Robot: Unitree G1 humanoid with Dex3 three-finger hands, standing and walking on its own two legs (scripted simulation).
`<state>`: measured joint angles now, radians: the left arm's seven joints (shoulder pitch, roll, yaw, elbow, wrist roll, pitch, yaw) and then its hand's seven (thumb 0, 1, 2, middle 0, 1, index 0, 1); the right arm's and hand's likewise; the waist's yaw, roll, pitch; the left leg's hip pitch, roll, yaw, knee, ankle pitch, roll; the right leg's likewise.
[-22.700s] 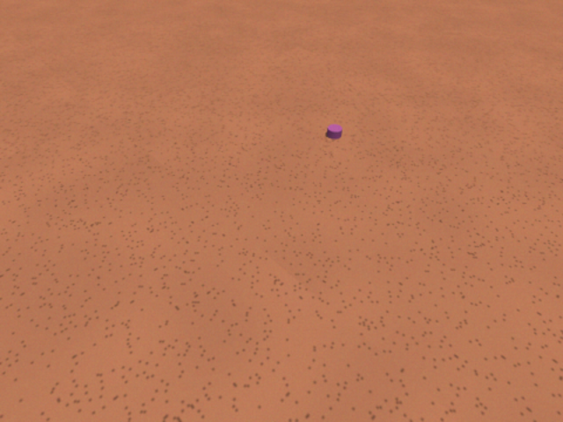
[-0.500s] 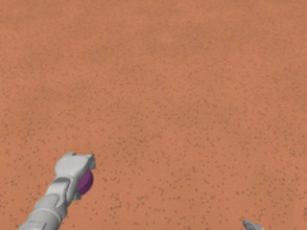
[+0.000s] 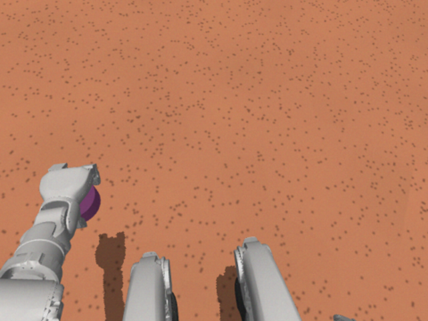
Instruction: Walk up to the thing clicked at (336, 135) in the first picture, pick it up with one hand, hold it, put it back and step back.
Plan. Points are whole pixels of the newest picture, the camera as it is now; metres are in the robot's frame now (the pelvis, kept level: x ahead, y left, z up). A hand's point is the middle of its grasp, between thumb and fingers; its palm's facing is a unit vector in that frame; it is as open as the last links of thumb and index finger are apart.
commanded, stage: crouch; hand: left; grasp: from above
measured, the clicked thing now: (74, 199) +0.42 +0.26 -0.15
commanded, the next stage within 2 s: lower in 1.06 s
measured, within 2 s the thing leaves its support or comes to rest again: neither
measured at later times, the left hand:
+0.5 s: hand (94, 210) +0.42 +0.27 -0.29, palm faces -0.45 -0.04 -0.89, open 10.8 cm
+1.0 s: hand (100, 211) +0.44 +0.27 -0.35, palm faces -0.46 -0.04 -0.89, open 10.8 cm
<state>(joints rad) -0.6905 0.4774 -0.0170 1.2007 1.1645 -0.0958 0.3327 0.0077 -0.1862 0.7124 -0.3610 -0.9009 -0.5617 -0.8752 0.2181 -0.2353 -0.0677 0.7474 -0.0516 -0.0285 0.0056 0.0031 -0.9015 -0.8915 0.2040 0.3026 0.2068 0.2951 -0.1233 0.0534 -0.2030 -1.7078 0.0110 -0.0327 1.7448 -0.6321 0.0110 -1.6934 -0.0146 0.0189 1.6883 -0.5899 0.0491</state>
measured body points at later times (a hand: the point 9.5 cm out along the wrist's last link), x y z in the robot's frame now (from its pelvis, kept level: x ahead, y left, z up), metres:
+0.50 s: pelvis -0.01 -0.01 -0.13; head +0.22 +0.03 +0.26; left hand +0.44 +0.26 -0.24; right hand +0.06 -0.29 -0.25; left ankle +0.06 +0.11 -0.50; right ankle +0.08 -0.15 -0.50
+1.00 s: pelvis -0.02 +0.00 -0.19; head +0.21 +0.05 +0.19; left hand +0.46 +0.27 -0.30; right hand +0.02 -0.28 -0.30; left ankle +0.06 +0.11 -0.50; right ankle +0.08 -0.15 -0.50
